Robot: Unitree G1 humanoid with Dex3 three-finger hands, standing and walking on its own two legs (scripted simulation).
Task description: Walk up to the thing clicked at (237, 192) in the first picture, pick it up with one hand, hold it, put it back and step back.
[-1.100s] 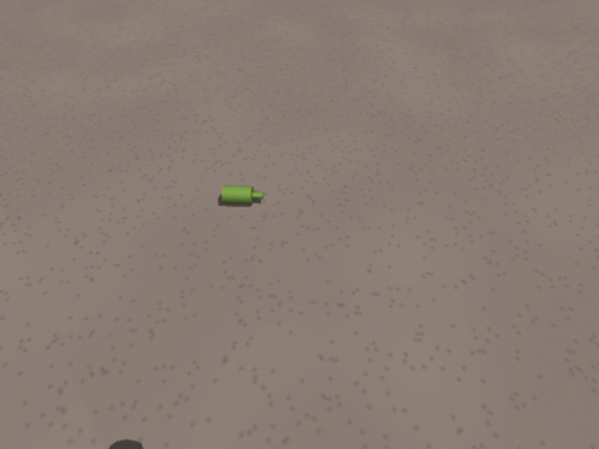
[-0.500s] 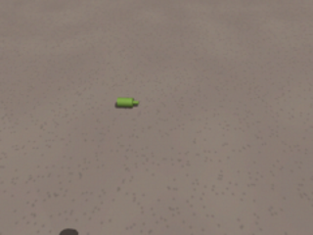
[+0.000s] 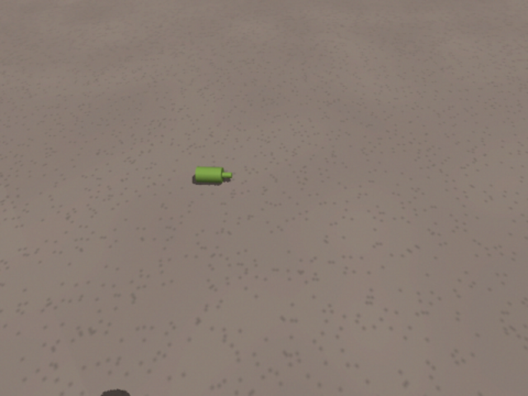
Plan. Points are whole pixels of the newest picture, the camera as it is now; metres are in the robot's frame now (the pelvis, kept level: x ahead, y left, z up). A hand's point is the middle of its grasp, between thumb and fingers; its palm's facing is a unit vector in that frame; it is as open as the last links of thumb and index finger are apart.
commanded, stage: stand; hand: left
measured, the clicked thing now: (214, 174) +1.25 +0.31 -0.74
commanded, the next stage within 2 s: walk up in 0.02 s
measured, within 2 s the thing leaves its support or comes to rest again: neither
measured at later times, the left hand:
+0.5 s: hand (62, 394) +0.16 +0.39 -0.17, palm faces -0.06 -0.92 -0.38, open 7.4 cm
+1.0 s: hand (118, 250) +0.42 +0.35 -0.13, palm faces -0.05 -0.91 -0.41, open 7.3 cm
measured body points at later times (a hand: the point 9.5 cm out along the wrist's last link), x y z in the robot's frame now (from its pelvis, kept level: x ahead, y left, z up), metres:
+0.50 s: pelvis +0.12 +0.10 -0.02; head +0.12 +0.12 +0.43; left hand +0.16 +0.44 -0.15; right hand +0.17 -0.23 -0.12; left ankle +0.15 +0.21 -0.75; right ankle +0.06 -0.05 -0.68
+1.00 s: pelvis +0.33 +0.08 -0.01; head +0.35 +0.05 +0.43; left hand +0.43 +0.40 -0.10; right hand +0.39 -0.23 -0.14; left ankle +0.32 +0.23 -0.67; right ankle +0.36 -0.03 -0.75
